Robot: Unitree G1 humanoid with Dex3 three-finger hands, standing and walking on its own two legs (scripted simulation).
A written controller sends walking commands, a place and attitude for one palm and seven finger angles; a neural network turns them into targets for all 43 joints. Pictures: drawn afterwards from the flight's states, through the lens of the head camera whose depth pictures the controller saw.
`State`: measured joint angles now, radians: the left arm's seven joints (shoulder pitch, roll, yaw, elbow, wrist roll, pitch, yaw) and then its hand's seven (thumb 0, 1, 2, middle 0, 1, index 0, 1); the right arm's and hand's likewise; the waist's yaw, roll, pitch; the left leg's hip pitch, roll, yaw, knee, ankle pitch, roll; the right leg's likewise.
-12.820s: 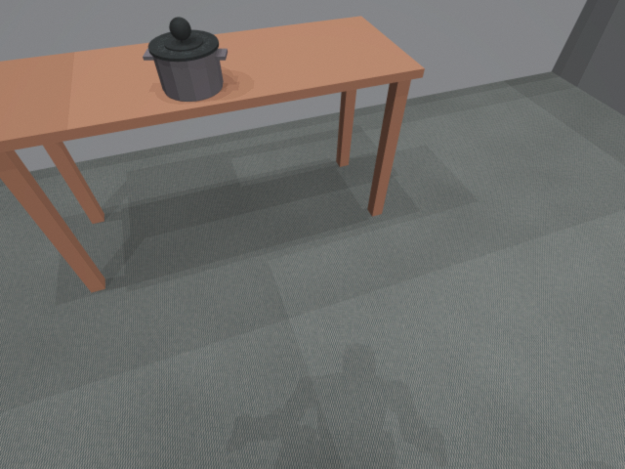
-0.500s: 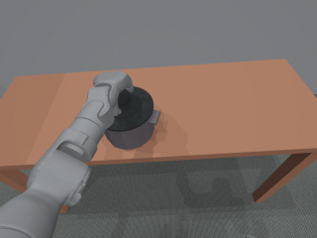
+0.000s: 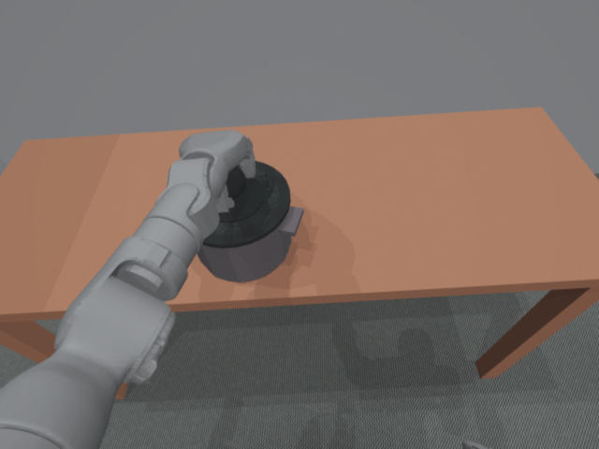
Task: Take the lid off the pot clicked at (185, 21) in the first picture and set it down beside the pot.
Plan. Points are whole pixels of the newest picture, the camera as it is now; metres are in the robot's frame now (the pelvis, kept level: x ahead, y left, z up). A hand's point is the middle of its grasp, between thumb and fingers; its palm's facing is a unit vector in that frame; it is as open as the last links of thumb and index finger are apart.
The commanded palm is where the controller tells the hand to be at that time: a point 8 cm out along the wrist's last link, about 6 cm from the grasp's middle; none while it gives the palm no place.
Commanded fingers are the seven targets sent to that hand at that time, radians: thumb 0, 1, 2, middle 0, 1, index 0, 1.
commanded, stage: close the fingers and squeeze the knob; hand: left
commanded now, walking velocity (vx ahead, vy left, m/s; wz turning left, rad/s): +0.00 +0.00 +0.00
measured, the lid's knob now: (228, 181) +0.49 +0.10 +0.08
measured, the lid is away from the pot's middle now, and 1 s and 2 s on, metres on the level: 0.00 0.00 0.01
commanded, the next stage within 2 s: lift the lid straight up in 1.02 s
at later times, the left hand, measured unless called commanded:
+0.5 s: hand (224, 187) +0.46 +0.10 +0.10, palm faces -0.33 -0.03 -0.94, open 8.0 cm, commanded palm +0.45 +0.10 +0.16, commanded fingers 0.00 0.36 0.84 -0.76 -0.98 -0.75 -0.97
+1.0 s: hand (225, 189) +0.46 +0.09 +0.10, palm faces -0.32 -0.03 -0.95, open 7.9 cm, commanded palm +0.45 +0.09 +0.16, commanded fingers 0.00 0.59 0.95 -0.85 -1.02 -0.84 -1.01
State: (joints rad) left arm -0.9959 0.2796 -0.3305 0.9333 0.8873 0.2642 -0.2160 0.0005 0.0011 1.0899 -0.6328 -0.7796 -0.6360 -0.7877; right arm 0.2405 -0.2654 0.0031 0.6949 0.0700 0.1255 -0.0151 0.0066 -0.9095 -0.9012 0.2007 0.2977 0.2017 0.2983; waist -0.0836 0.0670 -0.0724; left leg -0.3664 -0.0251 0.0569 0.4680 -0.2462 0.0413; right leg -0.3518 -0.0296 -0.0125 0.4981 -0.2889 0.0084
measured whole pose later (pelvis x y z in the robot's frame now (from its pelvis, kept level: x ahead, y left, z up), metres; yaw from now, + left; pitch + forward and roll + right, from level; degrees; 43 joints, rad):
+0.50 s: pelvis +0.00 +0.00 +0.00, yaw +0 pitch +8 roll +1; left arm -0.99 0.28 -0.35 0.92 0.89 0.27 -0.21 0.00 0.18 0.76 -0.67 -0.93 -0.66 -0.93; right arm 0.23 -0.26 0.00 0.69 0.07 0.13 -0.01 0.01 -0.91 -0.90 0.20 0.30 0.20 0.30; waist -0.08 0.07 -0.07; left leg -0.36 -0.02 0.05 0.47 -0.24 0.04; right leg -0.35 -0.03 -0.02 0.50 -0.29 0.00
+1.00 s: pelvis +0.00 +0.00 +0.00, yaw +0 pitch +8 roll +1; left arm -0.97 0.28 -0.35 0.90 0.88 0.28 -0.21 0.00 0.19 0.77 -0.66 -0.93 -0.66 -0.93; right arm 0.22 -0.26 0.00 0.69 0.07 0.13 -0.01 0.01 -0.91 -0.90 0.20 0.30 0.20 0.30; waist -0.08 0.07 -0.07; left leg -0.35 -0.02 0.05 0.46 -0.25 0.04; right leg -0.34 -0.03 -0.02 0.50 -0.29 0.00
